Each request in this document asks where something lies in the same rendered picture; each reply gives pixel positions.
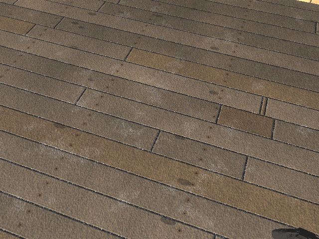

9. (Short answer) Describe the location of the robot right hand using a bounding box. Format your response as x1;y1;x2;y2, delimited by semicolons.
271;227;319;239

